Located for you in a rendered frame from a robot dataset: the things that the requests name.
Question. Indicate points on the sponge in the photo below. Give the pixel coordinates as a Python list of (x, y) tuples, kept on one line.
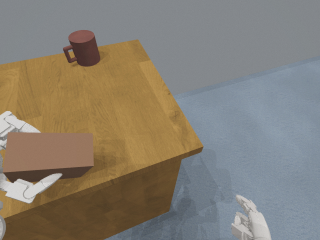
[(32, 156)]

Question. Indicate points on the left robot hand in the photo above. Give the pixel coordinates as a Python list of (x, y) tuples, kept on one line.
[(20, 190)]

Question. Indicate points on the table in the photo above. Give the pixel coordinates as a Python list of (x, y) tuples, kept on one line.
[(140, 136)]

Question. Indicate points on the right robot hand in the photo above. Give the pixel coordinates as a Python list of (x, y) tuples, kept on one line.
[(250, 228)]

